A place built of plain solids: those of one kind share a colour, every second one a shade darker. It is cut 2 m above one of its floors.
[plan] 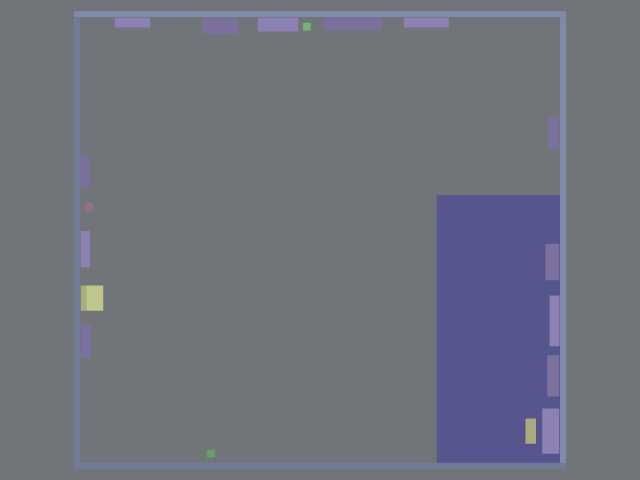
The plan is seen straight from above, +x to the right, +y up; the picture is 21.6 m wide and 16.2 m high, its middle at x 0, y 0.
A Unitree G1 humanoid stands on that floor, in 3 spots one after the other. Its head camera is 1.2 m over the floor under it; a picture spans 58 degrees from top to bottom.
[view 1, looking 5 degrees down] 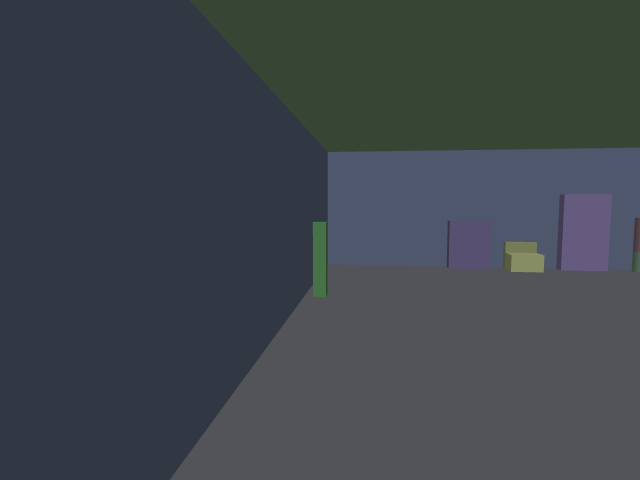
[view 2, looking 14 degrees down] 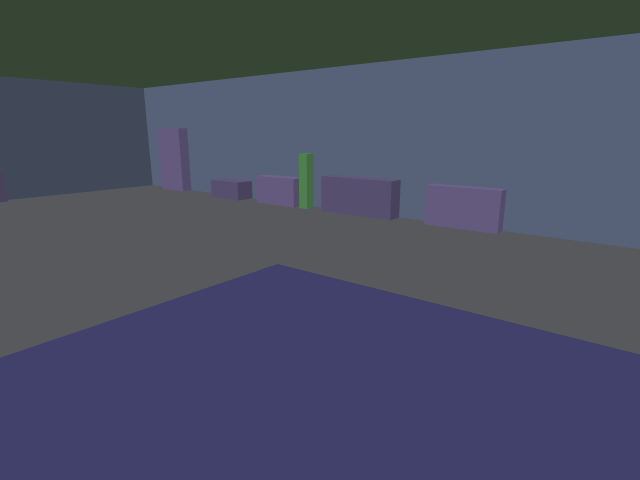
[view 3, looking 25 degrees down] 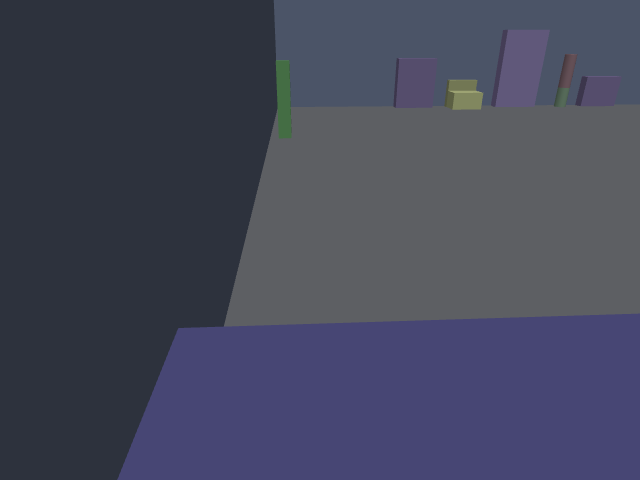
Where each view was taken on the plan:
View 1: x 4.98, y -6.15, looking -173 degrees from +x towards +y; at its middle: totem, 8.63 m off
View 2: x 6.64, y -1.30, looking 128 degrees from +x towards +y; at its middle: ground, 7.87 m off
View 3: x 5.60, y -6.96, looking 177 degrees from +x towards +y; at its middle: ground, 4.51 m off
